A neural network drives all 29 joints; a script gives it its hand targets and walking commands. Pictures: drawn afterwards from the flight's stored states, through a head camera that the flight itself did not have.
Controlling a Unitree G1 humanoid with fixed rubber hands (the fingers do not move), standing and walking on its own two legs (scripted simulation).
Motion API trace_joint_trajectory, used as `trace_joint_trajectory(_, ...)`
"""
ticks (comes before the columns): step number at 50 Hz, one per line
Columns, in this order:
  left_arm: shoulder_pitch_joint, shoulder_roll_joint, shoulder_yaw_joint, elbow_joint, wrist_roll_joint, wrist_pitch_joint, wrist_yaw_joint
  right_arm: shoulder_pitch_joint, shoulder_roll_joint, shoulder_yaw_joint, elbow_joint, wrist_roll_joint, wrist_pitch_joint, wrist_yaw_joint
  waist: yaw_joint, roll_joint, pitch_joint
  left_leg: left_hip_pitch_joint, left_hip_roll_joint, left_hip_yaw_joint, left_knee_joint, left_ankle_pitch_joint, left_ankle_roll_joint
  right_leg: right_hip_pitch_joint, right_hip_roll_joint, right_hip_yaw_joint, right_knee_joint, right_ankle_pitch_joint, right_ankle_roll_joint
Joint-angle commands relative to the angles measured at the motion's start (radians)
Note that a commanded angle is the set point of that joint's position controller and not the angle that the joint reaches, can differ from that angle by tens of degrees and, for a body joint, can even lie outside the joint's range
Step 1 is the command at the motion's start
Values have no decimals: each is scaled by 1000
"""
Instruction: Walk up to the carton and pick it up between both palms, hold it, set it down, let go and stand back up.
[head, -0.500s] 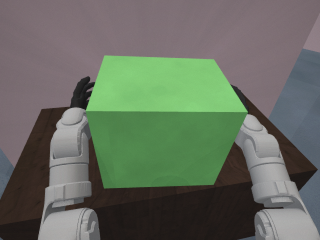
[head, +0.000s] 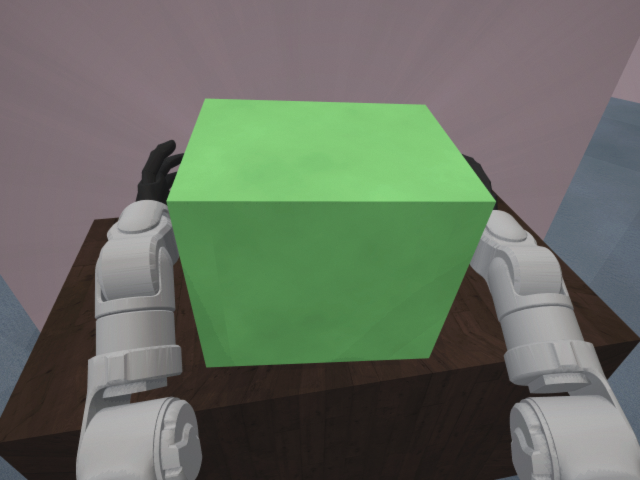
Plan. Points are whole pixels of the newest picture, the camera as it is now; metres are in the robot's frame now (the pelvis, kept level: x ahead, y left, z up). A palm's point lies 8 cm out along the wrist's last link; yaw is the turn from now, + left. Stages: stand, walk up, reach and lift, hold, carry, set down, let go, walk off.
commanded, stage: hold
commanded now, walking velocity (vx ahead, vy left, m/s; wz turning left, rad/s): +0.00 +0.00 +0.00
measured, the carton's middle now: (319, 231) +0.39 -0.01 +0.17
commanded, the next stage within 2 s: none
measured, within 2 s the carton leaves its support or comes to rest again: neither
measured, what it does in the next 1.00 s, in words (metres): stands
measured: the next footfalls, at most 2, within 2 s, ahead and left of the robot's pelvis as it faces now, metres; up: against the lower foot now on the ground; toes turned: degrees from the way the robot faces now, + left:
none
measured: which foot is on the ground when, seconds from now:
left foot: down 0.00-1.00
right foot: down 0.00-1.00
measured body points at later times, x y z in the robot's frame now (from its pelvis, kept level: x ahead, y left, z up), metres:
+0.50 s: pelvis +0.00 +0.00 +0.00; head -0.06 +0.01 +0.45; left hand +0.38 +0.19 +0.24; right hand +0.38 -0.19 +0.22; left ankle -0.01 +0.12 -0.75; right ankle +0.05 -0.12 -0.75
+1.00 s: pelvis +0.00 +0.00 +0.00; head -0.05 +0.00 +0.45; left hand +0.38 +0.19 +0.24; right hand +0.38 -0.19 +0.22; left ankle -0.01 +0.12 -0.75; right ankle +0.05 -0.12 -0.75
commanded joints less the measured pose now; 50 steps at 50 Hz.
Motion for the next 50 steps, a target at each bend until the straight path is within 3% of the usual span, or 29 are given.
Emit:
trace_joint_trajectory(1,-681,-521,-467,-105,-171,-38,-164,-908,620,371,-326,134,-64,107,15,2,-376,-247,-50,56,-99,131,-7,468,25,32,48,125,5)
trace_joint_trajectory(5,-723,-526,-492,-141,-192,-46,-163,-907,626,366,-344,150,-53,96,-7,30,-418,-230,-49,47,-81,186,-21,462,34,29,57,167,0)
trace_joint_trajectory(9,-705,-517,-448,-98,-169,-35,-172,-872,621,348,-271,135,-27,93,-1,9,-335,-260,-50,48,-106,114,-15,452,32,30,45,103,3)
trace_joint_trajectory(15,-689,-511,-421,-63,-161,-17,-197,-911,615,347,-284,141,-18,81,-5,-23,-348,-249,-49,48,-102,134,-7,476,29,36,36,123,9)
trace_joint_trajectory(19,-741,-536,-496,-171,-206,-46,-174,-913,624,370,-364,168,-33,83,-23,32,-453,-183,-46,31,-61,266,-41,473,45,21,63,206,0)
trace_joint_trajectory(20,-755,-550,-505,-174,-206,-48,-168,-890,617,361,-331,170,-29,85,-27,54,-414,-184,-39,31,-63,265,-50,444,48,11,62,175,-8)
trace_joint_trajectory(24,-708,-513,-415,-28,-145,-20,-174,-895,584,307,-208,107,-16,110,-2,22,-268,-283,-31,39,-140,13,-15,421,36,12,35,-24,-7)
trace_joint_trajectory(25,-710,-530,-415,-25,-146,-15,-176,-901,578,304,-212,101,-20,114,4,23,-267,-296,-25,37,-148,23,-12,439,38,12,37,-16,-10)
trace_joint_trajectory(27,-719,-555,-461,-81,-164,-20,-170,-936,600,327,-283,125,-42,113,-12,54,-363,-244,-31,45,-104,119,-25,440,36,23,51,70,-9)
trace_joint_trajectory(29,-730,-575,-501,-155,-200,-32,-161,-941,621,364,-352,169,-50,105,-12,55,-448,-186,-37,35,-59,262,-44,467,49,13,65,171,-9)
trace_joint_trajectory(31,-716,-565,-522,-199,-199,-36,-147,-897,601,369,-360,184,-46,98,-19,85,-459,-143,-34,28,-36,355,-68,442,60,3,68,205,-11)
trace_joint_trajectory(32,-701,-559,-516,-174,-192,-28,-145,-875,575,360,-327,175,-37,97,-22,88,-415,-144,-36,32,-44,327,-67,424,60,8,54,172,-12)
trace_joint_trajectory(34,-677,-536,-470,-117,-163,-15,-153,-865,581,353,-266,160,-22,105,-8,41,-314,-205,-40,40,-81,201,-42,399,49,10,38,98,-9)
trace_joint_trajectory(37,-722,-526,-467,-129,-164,-17,-163,-871,596,330,-236,134,-31,121,-2,40,-326,-254,-33,41,-118,98,-21,433,32,17,40,42,-10)
trace_joint_trajectory(39,-722,-536,-473,-133,-171,-18,-161,-909,604,340,-272,135,-38,124,9,42,-348,-256,-33,39,-112,127,-19,449,36,23,48,70,-9)
trace_joint_trajectory(41,-714,-540,-487,-165,-180,-22,-161,-905,628,370,-318,168,-44,115,9,36,-412,-206,-43,39,-77,233,-26,460,39,25,56,178,1)
trace_joint_trajectory(42,-692,-535,-475,-145,-178,-20,-162,-901,628,386,-333,168,-40,106,5,-1,-412,-188,-49,37,-69,261,-24,460,42,29,55,229,6)
trace_joint_trajectory(46,-635,-523,-484,-192,-188,-21,-174,-864,611,398,-428,180,-28,68,-14,-22,-459,-174,-59,30,-47,313,-38,530,42,28,65,327,20)
trace_joint_trajectory(50,-586,-497,-429,-130,-145,1,-199,-834,583,374,-389,154,-7,61,-16,-31,-319,-221,-53,31,-97,173,-20,489,27,26,41,184,15)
